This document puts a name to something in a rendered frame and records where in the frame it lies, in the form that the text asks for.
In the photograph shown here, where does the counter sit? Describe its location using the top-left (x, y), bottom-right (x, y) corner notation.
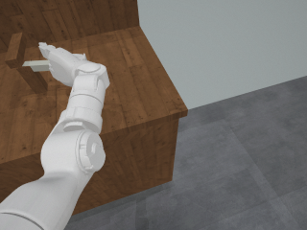
top-left (0, 0), bottom-right (188, 216)

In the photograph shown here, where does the left robot forearm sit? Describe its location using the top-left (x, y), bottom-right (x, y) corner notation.
top-left (40, 59), bottom-right (110, 167)

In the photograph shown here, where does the left robot hand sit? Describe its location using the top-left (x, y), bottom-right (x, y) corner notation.
top-left (38, 42), bottom-right (87, 87)

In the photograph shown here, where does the left robot upper arm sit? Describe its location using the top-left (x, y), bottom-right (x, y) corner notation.
top-left (0, 129), bottom-right (106, 230)

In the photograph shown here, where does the tap lever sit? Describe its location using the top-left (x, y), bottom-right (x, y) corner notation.
top-left (22, 59), bottom-right (50, 72)

